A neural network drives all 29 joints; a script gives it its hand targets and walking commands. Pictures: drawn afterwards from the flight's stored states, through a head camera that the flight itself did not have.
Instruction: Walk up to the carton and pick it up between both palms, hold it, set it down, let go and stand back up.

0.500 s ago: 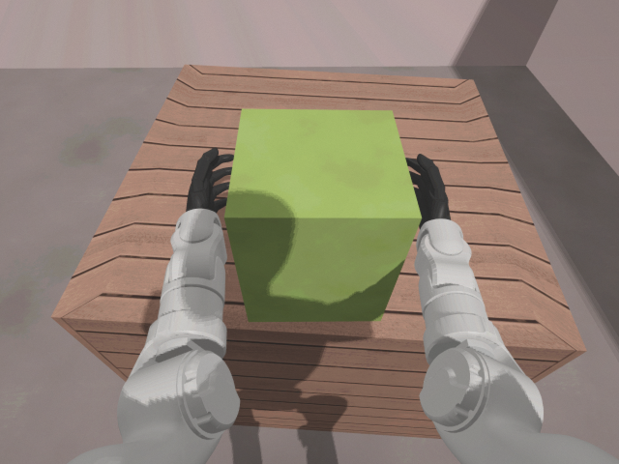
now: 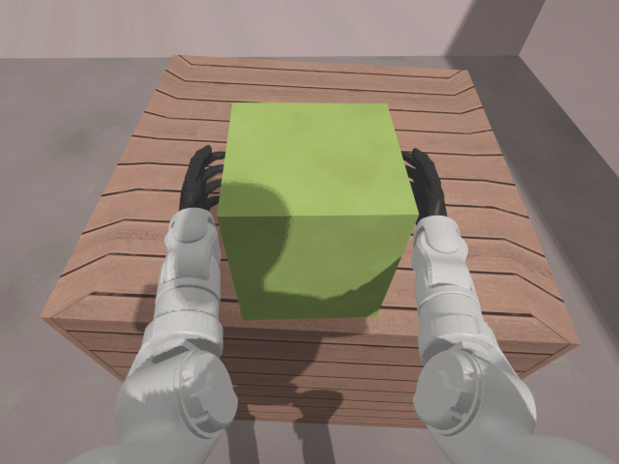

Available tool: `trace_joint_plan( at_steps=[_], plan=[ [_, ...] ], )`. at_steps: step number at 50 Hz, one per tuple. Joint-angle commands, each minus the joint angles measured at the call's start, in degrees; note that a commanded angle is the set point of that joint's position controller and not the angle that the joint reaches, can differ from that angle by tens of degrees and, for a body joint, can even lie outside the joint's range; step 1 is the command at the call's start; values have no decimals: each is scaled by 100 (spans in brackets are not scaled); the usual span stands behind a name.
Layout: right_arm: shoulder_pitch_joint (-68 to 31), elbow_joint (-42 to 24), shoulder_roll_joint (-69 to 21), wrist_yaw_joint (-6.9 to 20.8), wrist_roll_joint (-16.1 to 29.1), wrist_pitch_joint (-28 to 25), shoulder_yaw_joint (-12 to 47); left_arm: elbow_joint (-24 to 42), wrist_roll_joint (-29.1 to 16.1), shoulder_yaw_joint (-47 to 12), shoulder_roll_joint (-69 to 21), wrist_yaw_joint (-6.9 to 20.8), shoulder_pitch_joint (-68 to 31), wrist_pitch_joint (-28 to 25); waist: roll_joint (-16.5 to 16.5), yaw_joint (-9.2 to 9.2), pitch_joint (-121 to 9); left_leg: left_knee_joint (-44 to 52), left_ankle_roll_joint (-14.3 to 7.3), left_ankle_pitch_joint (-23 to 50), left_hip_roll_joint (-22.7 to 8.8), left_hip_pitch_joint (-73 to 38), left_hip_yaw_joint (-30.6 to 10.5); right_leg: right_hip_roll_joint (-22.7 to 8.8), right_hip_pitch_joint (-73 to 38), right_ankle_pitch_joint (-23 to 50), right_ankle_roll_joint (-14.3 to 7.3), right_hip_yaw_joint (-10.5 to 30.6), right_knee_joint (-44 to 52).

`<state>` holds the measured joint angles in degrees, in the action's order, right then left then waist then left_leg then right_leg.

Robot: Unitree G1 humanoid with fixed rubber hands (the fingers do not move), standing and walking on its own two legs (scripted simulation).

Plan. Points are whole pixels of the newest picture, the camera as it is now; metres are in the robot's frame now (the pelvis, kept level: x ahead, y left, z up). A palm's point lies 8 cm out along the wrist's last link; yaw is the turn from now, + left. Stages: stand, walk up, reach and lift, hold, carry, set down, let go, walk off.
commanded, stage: set down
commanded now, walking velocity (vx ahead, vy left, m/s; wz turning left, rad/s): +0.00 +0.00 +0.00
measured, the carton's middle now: (310, 218) +0.45 +0.02 +0.05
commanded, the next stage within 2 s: none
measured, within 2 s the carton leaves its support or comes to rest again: neither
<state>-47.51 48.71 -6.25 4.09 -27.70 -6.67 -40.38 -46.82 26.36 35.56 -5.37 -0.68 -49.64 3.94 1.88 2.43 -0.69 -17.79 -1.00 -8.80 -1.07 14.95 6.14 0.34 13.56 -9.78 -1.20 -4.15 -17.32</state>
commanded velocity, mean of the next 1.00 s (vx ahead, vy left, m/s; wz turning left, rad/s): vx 0.00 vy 0.00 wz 0.00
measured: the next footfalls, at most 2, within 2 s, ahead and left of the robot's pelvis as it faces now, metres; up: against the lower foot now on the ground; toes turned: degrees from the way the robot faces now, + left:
none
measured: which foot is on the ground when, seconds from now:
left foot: down 0.00-1.00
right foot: down 0.00-1.00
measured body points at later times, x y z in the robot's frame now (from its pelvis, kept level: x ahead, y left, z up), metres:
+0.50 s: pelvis -0.01 +0.01 -0.01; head +0.06 +0.01 +0.43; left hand +0.45 +0.18 +0.08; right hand +0.47 -0.14 +0.08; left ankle +0.00 +0.10 -0.75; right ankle -0.02 -0.10 -0.75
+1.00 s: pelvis -0.03 -0.01 -0.02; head +0.04 -0.02 +0.42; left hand +0.45 +0.21 +0.12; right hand +0.47 -0.22 +0.12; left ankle +0.00 +0.11 -0.75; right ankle -0.02 -0.10 -0.75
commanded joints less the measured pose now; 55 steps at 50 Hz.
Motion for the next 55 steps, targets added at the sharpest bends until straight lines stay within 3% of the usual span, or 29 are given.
trace_joint_plan(
  at_steps=[1, 7, 10, 11, 14, 15, 17, 20, 21, 23, 24, 25, 27, 28, 29, 31, 34, 35, 36, 37, 39, 40, 42, 46, 48, 49, 52, 54, 55],
  plan=[
    [-2352, 168, -1448, 608, -105, -54, 1331, 19, 6, -1110, -1543, 314, -2035, -100, -134, 64, -2475, -176, 102, 2192, -77, -1458, 65, -10, -602, 1678, 362, -211, -36],
    [-2454, 206, 69, 288, 286, -16, 1259, -83, -222, -935, -130, -81, -2276, -242, -78, 116, -2668, -197, 92, 2038, -56, -1339, 124, 9, -516, 1733, 432, -144, -75],
    [-2634, 350, 906, -108, 1016, -30, 1644, -271, -851, -1382, 599, -444, -2615, -415, -136, 28, -2724, -329, 106, 1866, -42, -1011, 98, 19, -338, 1705, 379, -34, -83],
    [-2683, 444, 1126, -223, 1310, -55, 1887, -364, -998, -1557, 908, -571, -2708, -483, -195, 145, -2978, -403, 124, 1973, -14, -863, 96, 60, -388, 1890, 345, 54, -159],
    [-3223, 727, 1191, -454, 1934, -72, 2380, -730, -1658, -1850, 1210, -790, -3100, -746, -151, 181, -3863, -609, 157, 1716, 6, -219, 3, 31, -506, 2318, 268, 284, -382],
    [-3335, 870, 1359, -484, 2124, -60, 2462, -834, -1834, -1911, 1306, -840, -3312, -853, -224, 117, -4061, -656, 190, 1647, -30, -25, -55, 46, -466, 2259, 198, 330, -426],
    [-3591, 948, 1769, -528, 2471, -81, 2674, -1025, -2086, -2008, 1760, -961, -3537, -1026, -353, 325, -4759, -824, 281, 2000, -44, -116, -48, 105, -215, 2321, 221, 292, -552],
    [-3900, 1421, 2265, -596, 3073, -56, 3013, -1569, -2665, -2479, 1958, -1093, -3725, -1132, -449, 210, -5161, -1145, 419, 2342, -157, -354, -164, 218, 417, 2008, 83, 244, -558],
    [-3976, 1387, 2508, -626, 3256, -57, 3108, -1664, -2915, -2677, 2101, -1083, -3799, -1132, -354, 269, -5318, -1255, 445, 2502, -166, -446, -223, 262, 573, 2092, 89, 233, -621],
    [-4137, 1624, 2862, -693, 3413, -118, 3255, -2048, -3211, -2838, 2271, -1039, -3839, -1182, -124, 149, -5535, -1450, 538, 2766, -201, -393, -280, 296, 697, 2415, 100, 139, -760],
    [-4094, 1789, 2849, -702, 3685, -131, 3405, -2142, -3285, -2940, 2249, -997, -3794, -1222, -235, 164, -5512, -1471, 561, 2865, -169, -374, -260, 275, 718, 2498, 111, 153, -773],
    [-4075, 1877, 2932, -711, 3716, -197, 3521, -2259, -3405, -3009, 2324, -937, -3798, -1297, -58, 199, -5399, -1551, 555, 3073, -151, -285, -287, 329, 719, 2762, 175, 98, -868],
    [-4225, 2046, 3236, -691, 4022, -338, 3745, -2366, -3581, -3151, 2392, -833, -3659, -1420, -110, 111, -5540, -1695, 611, 3348, -184, -183, -359, 270, 611, 3271, 168, 142, -1067],
    [-4012, 2230, 3326, -690, 4079, -362, 3906, -2561, -3617, -3171, 2557, -766, -3684, -1455, -49, 178, -5251, -1656, 600, 3284, -177, -26, -348, 277, 580, 3256, 193, 133, -1082],
    [-4135, 2310, 3391, -657, 4304, -386, 3958, -2529, -3719, -3260, 2479, -724, -3678, -1461, -160, 68, -5218, -1655, 628, 3220, -204, -83, -420, 293, 648, 3152, 185, 120, -1096],
    [-4022, 2562, 3496, -547, 4538, -428, 4162, -2590, -3820, -3447, 2616, -646, -3620, -1491, -76, 104, -5074, -1625, 557, 3071, -161, 51, -382, 295, 816, 3072, 188, 169, -1120],
    [-4138, 2411, 3792, -408, 4781, -507, 4338, -2305, -4070, -3690, 2809, -565, -3818, -1555, -79, 177, -5243, -1648, 550, 3065, -155, 118, -385, 312, 841, 2960, 233, 125, -1213],
    [-4105, 2174, 3800, -343, 4978, -552, 4391, -1803, -4178, -3795, 2726, -565, -3936, -1574, -405, 177, -5629, -1684, 603, 3269, -163, -147, -398, 306, 1009, 2946, 172, 119, -1157],
    [-4133, 2134, 3872, -312, 5031, -556, 4487, -1875, -4259, -3853, 2842, -569, -3986, -1559, -333, 157, -5643, -1818, 622, 3396, -166, -212, -353, 312, 1061, 2990, 182, 90, -1168],
    [-4392, 1932, 3996, -261, 5103, -574, 4447, -1664, -4332, -3975, 2764, -561, -4090, -1509, -514, 104, -5922, -1827, 675, 3462, -175, -275, -395, 349, 1225, 2923, 170, 61, -1174],
    [-4584, 1616, 4188, -150, 5342, -476, 4617, -922, -4468, -4096, 2967, -614, -4365, -1365, -559, 252, -6433, -1892, 633, 3413, -153, -331, -424, 350, 1126, 3064, 187, 45, -1226],
    [-4592, 1481, 4289, -142, 5475, -387, 4685, -590, -4531, -4046, 3131, -623, -4453, -1251, -648, 210, -6647, -1946, 611, 3513, -131, -488, -435, 351, 1123, 3330, 197, 77, -1276],
    [-4743, 1346, 4300, -94, 5639, -193, 4766, -445, -4522, -4015, 3120, -604, -4452, -1001, -530, 216, -6562, -1847, 511, 3111, -127, -320, -508, 365, 1083, 3187, 257, 64, -1271],
    [-4762, 1631, 4149, -67, 5586, 222, 5010, -1275, -4599, -3957, 3282, -464, -4076, -707, 371, 259, -5569, -1311, 109, 1377, -76, 1187, -490, 160, 479, 2603, 416, 296, -1286],
    [-4907, 1323, 4051, -89, 5564, 403, 5136, -1451, -4672, -3776, 3430, -424, -4270, -676, 632, 388, -5360, -1018, -34, 698, -5, 1797, -398, 0, -9, 2225, 497, 497, -1270],
    [-4877, 1500, 3866, -101, 5463, 489, 5136, -1779, -4669, -3731, 3364, -402, -4179, -663, 811, 318, -5180, -937, -88, 484, 2, 2118, -390, -34, -115, 2083, 483, 556, -1253],
    [-4975, 1251, 3949, -215, 5399, 743, 5002, -1647, -4807, -3813, 3609, -411, -4490, -522, 856, 324, -5231, -708, -76, 317, 35, 2084, -293, -39, -305, 1760, 517, 554, -1187],
    [-5127, 1133, 3955, -295, 5418, 900, 4989, -1536, -4778, -3735, 3689, -434, -4623, -334, 683, 354, -5367, -724, -20, 342, 29, 2022, -317, -76, -499, 1886, 492, 610, -1169],
    [-5207, 1026, 3965, -326, 5418, 983, 4923, -1642, -4791, -3714, 3760, -433, -4811, -193, 666, 278, -5183, -675, -21, 209, 67, 1975, -252, -60, -428, 1705, 496, 539, -1111]
  ],
)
